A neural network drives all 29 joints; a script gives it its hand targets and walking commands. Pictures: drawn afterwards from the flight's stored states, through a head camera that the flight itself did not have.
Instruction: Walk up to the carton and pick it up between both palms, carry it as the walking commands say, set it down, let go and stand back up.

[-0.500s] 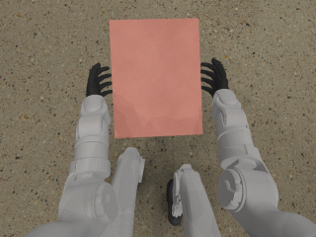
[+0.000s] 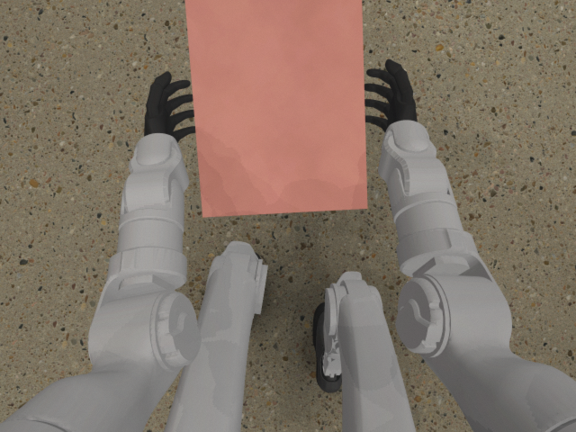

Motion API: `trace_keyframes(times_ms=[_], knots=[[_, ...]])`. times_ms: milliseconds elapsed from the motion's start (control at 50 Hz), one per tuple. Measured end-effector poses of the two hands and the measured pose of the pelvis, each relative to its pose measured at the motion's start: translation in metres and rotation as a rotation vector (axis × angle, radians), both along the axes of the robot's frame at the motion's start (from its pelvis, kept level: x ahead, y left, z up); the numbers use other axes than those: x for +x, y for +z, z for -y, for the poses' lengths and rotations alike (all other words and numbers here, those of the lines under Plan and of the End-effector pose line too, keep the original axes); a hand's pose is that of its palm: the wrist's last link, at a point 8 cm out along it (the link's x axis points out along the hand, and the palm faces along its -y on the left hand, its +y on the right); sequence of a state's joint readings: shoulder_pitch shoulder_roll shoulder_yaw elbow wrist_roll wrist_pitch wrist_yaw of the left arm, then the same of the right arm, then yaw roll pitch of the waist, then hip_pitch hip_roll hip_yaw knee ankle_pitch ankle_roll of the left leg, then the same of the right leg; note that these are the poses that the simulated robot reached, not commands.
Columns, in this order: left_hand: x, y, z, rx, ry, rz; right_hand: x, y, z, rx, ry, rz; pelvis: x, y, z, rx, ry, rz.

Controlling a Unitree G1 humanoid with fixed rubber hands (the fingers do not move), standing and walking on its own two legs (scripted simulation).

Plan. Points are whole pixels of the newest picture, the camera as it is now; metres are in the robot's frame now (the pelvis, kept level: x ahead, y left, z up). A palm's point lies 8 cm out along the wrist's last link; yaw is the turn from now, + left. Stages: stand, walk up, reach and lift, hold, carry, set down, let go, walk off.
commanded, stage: set down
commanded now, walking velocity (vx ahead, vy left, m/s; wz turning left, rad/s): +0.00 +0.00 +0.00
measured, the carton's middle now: (280, 114) +0.52 +0.09 -0.19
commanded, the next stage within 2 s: none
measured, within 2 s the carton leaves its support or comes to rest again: neither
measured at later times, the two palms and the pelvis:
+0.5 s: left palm (181, 139) +0.45 +0.24 -0.19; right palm (376, 130) +0.52 -0.06 -0.18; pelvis -0.02 +0.00 -0.07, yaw -1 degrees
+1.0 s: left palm (188, 138) +0.48 +0.26 -0.27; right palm (361, 137) +0.53 -0.05 -0.27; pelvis -0.02 +0.01 -0.12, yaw -1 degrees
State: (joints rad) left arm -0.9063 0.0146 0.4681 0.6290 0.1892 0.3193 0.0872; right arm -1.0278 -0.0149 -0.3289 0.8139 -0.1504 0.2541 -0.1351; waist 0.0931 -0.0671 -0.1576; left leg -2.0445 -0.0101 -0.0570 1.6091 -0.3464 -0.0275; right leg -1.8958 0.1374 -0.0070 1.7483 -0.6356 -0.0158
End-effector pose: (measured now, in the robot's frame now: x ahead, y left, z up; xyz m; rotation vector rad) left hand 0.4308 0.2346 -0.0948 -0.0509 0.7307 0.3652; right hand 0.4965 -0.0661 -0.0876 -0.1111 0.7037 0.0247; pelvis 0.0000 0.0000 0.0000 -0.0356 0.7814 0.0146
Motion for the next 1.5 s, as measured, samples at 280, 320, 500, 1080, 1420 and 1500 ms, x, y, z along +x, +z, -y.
trace_keyframes(times_ms=[280,320,500,1080,1420,1500], knots=[[0.013,-0.054,-0.003,0.002,-0.012,-0.007,0.013,-0.051,-0.003,-0.011,0.0,0.002,-0.009,-0.038,0.0,-0.001,-0.011,-0.01],[0.015,-0.062,-0.004,0.003,-0.013,-0.007,0.014,-0.059,-0.004,-0.012,0.0,0.002,-0.01,-0.044,-0.001,-0.002,-0.012,-0.01],[0.023,-0.096,-0.008,0.002,-0.017,-0.008,0.021,-0.092,-0.007,-0.015,0.005,-0.001,-0.017,-0.07,-0.005,-0.003,-0.015,0.006],[0.052,-0.179,-0.019,0.008,-0.078,-0.058,0.036,-0.193,-0.008,0.009,0.045,-0.064,-0.019,-0.119,-0.007,0.011,-0.036,0.068],[0.059,-0.196,-0.017,0.002,-0.072,-0.067,0.039,-0.215,-0.004,0.02,0.077,-0.062,-0.017,-0.131,0.0,0.039,-0.065,0.079],[0.056,-0.199,-0.017,-0.008,-0.085,-0.074,0.039,-0.215,-0.003,0.01,0.081,-0.07,-0.019,-0.13,0.0,0.038,-0.067,0.083]])
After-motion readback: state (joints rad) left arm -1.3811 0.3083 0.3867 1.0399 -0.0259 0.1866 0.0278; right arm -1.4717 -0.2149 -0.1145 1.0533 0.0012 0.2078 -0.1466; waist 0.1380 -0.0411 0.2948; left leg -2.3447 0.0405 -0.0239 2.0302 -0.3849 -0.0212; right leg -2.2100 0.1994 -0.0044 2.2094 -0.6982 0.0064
